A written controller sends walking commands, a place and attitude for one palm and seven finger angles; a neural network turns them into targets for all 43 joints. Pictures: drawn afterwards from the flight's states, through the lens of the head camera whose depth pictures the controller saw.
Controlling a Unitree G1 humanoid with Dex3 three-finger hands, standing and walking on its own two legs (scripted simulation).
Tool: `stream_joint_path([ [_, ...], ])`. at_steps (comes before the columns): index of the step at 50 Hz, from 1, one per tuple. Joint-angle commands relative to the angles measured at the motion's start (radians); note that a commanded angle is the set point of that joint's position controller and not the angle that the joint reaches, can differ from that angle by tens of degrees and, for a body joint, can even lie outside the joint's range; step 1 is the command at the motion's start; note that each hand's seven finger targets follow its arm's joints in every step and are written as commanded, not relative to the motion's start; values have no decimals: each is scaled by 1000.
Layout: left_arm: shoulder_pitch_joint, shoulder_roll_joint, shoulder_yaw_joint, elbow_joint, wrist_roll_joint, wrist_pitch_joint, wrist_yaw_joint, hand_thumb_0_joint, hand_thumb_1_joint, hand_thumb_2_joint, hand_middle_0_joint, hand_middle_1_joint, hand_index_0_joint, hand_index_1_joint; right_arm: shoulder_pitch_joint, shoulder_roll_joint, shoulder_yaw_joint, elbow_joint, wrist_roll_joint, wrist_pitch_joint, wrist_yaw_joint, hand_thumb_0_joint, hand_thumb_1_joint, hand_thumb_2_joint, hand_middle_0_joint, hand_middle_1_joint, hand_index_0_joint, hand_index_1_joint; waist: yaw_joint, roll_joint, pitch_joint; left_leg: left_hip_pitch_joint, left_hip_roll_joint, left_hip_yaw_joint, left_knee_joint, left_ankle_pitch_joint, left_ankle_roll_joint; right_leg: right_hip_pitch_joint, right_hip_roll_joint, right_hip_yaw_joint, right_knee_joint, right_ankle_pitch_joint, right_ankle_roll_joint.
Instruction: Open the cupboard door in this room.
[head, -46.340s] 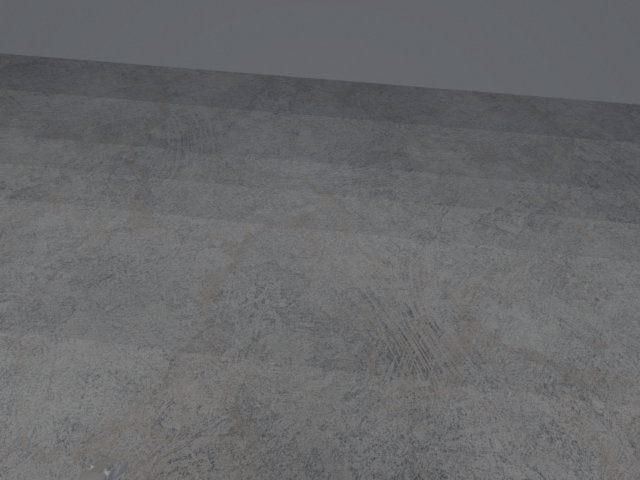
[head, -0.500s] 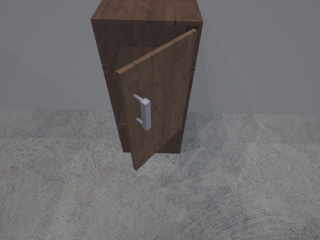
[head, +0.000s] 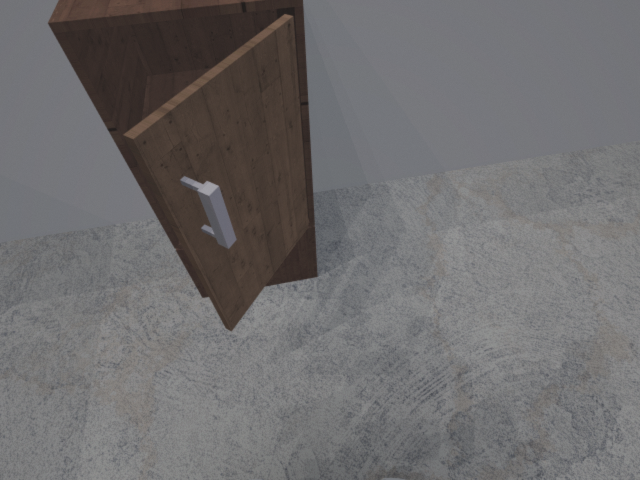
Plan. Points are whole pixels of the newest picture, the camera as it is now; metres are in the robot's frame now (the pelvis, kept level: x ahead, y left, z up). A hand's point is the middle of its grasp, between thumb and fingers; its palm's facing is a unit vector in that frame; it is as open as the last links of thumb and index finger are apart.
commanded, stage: walk to a spot facing it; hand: left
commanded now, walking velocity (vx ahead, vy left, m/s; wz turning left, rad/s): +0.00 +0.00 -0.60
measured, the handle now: (208, 212) +0.49 +0.23 -0.01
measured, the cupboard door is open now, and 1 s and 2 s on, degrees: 49 49 49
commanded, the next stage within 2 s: none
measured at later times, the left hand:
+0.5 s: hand out of the picture +0.11 +0.17 -0.18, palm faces -0.19 -0.96 -0.20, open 7.4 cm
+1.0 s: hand (287, 446) +0.18 +0.07 -0.16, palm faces -0.51 -0.83 -0.24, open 7.4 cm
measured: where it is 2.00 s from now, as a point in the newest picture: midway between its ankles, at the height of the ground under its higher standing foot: outside the picture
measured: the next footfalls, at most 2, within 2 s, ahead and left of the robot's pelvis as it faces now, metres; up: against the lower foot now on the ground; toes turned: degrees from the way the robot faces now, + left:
left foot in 0.44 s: +0.08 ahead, +0.11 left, +0.00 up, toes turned -13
right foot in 0.72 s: +0.01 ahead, -0.16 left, +0.00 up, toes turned -29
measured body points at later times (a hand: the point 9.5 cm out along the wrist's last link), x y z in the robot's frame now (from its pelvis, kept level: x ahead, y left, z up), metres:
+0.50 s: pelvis +0.01 -0.01 +0.00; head +0.06 -0.01 +0.44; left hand +0.12 +0.22 -0.16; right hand +0.06 -0.28 -0.13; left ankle +0.04 +0.12 -0.73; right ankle -0.02 -0.11 -0.70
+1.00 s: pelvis +0.01 -0.05 +0.00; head +0.05 -0.08 +0.45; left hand +0.21 +0.11 -0.14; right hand -0.07 -0.32 -0.14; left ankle +0.08 +0.07 -0.69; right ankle -0.03 -0.14 -0.73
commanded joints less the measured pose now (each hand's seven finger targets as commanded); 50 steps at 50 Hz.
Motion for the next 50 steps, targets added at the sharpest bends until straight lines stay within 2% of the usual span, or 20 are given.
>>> stream_joint_path([
  [1,144,98,20,-44,-1,-24,-7,0,900,900,-200,-300,-200,-300,-8,-189,-52,-89,8,1,3,0,-900,-900,200,300,200,300,47,-4,-99,-92,138,-61,40,88,64,207,-38,-1,-353,287,3],
  [2,148,212,38,-49,11,-37,6,0,900,900,-200,-300,-200,-300,-5,-120,-44,-121,17,7,12,0,-900,-900,200,300,200,300,47,-307,-98,-271,-6,37,281,-200,-11,280,-273,360,-513,420,-83],
  [3,173,270,44,-57,0,-37,16,0,900,900,-200,-300,-200,-300,-70,-119,-41,-158,14,13,19,0,-900,-900,200,300,200,300,87,-303,-100,-318,-46,-52,474,-360,-19,231,-401,488,-520,597,-181],
  [5,98,222,37,-72,2,-36,31,0,900,900,-200,-300,-200,-300,-108,-121,-46,-150,19,15,14,0,-900,-900,200,300,200,300,42,-227,-69,-372,-20,-166,606,-264,-12,223,-312,443,-451,654,-217],
  [8,49,184,28,-99,3,-40,38,0,900,900,-200,-300,-200,-300,-86,-101,-40,-140,20,13,19,0,-900,-900,200,300,200,300,14,-156,-135,-299,-32,-157,533,-182,-25,255,-233,336,-394,773,-184],
  [15,71,208,35,-119,8,-34,31,0,900,900,-200,-300,-200,-300,-112,-97,-38,-177,29,10,16,0,-900,-900,200,300,200,300,19,-145,-125,-207,-81,-159,316,-173,-18,205,-212,422,-421,677,-192],
  [19,17,193,34,-135,-1,-30,25,0,900,900,-200,-300,-200,-300,-7,-101,-33,-160,33,-9,6,0,-900,-900,200,300,200,300,-39,-101,-159,28,-95,-161,-20,-23,-5,91,-151,420,-345,650,-125],
  [20,3,165,27,-147,-9,-27,22,0,900,900,-200,-300,-200,-300,45,-136,-37,-147,29,-18,0,0,-900,-900,200,300,200,300,-64,-38,-173,175,-21,-216,-151,34,18,-37,-86,362,-288,508,-75],
  [21,34,104,15,-165,-16,-24,10,0,900,900,-200,-300,-200,-300,54,-234,-52,-154,13,-27,-3,0,-900,-900,200,300,200,300,-56,220,-179,291,222,-474,-237,113,110,-227,58,219,-127,161,-8],
  [22,9,108,11,-189,-7,-29,1,0,900,900,-200,-300,-200,-300,78,-272,-57,-169,7,-21,-8,0,-900,-900,200,300,200,300,-62,261,-148,219,400,-588,-275,236,225,-270,60,81,122,-137,35],
  [23,-14,132,14,-195,5,-29,-4,0,900,900,-200,-300,-200,-300,64,-255,-48,-181,1,-22,-4,0,-900,-900,200,300,200,300,-63,150,-123,109,397,-569,-268,191,256,-238,17,101,256,-120,42],
  [26,-7,109,21,-170,0,-16,-27,0,900,900,-200,-300,-200,-300,-53,-198,-29,-207,-1,-21,-4,0,-900,-900,200,300,200,300,2,203,-71,41,231,-276,-226,313,181,-228,-32,53,328,10,69],
  [28,-15,83,9,-179,-1,-14,-33,0,900,900,-200,-300,-200,-300,-35,-201,-33,-203,-4,-20,-4,0,-900,-900,200,300,200,300,-11,187,-94,83,195,-160,-170,432,153,-166,-33,-13,158,15,70],
  [31,-39,72,-3,-177,-4,-23,-35,0,900,900,-200,-300,-200,-300,45,-230,-49,-168,-1,-15,4,0,-900,-900,200,300,200,300,-48,197,-142,131,201,-122,-103,490,140,-61,-2,-75,-45,51,51],
  [34,36,106,5,-151,-3,-34,-31,0,900,900,-200,-300,-200,-300,32,-241,-59,-170,9,-6,13,0,-900,-900,200,300,200,300,-4,152,-156,54,179,-66,29,380,73,130,10,-97,-287,267,27],
  [35,99,167,19,-133,0,-42,-22,0,900,900,-200,-300,-200,-300,29,-211,-55,-182,17,-4,19,0,-900,-900,200,300,200,300,29,15,-185,-81,132,-20,179,213,21,300,-90,28,-375,450,-13],
  [36,147,297,46,-118,9,-49,-3,0,900,900,-200,-300,-200,-300,-7,-120,-34,-225,27,-3,26,0,-900,-900,200,300,200,300,59,-356,-190,-344,-26,44,427,-318,-40,412,-372,422,-453,741,-136],
  [37,201,307,43,-106,-8,-45,11,0,900,900,-200,-300,-200,-300,-61,-155,-33,-235,25,9,16,0,-900,-900,200,300,200,300,106,-287,-195,-347,-22,-120,566,-390,-30,352,-415,447,-456,767,-208],
  [43,19,201,20,-145,2,-39,30,0,900,900,-200,-300,-200,-300,-28,-113,-33,-163,25,18,25,0,-900,-900,200,300,200,300,0,-134,-172,-256,-24,-145,515,-153,-39,204,-235,294,-435,587,-167],
  [50,14,216,29,-147,4,-33,16,0,900,900,-200,-300,-200,-300,1,-106,-33,-174,24,1,26,0,-900,-900,200,300,200,300,-6,-152,-136,-108,-79,-127,199,-146,-21,93,-203,411,-489,235,-171],
])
